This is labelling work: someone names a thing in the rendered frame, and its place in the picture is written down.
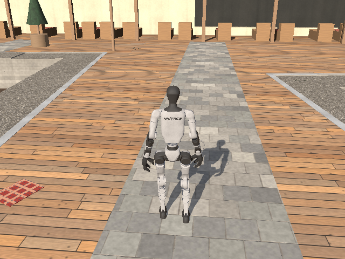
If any robot left foot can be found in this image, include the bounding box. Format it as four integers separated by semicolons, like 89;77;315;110
159;206;167;219

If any robot foot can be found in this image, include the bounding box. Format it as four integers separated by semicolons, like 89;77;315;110
159;206;167;219
182;210;190;223

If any robot left forearm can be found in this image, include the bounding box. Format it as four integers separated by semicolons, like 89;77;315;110
143;132;154;158

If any right robot hand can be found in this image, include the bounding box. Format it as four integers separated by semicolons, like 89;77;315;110
191;154;203;168

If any left robot hand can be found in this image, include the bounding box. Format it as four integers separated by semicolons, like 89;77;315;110
142;157;154;172

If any robot left upper arm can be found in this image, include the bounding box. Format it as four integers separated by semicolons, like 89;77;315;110
149;109;162;139

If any robot right foot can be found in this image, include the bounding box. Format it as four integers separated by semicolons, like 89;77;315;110
182;210;190;223

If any robot right upper arm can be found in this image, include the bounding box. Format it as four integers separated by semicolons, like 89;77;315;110
184;109;197;139

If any robot right forearm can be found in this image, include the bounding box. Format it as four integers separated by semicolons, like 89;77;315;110
192;131;202;155

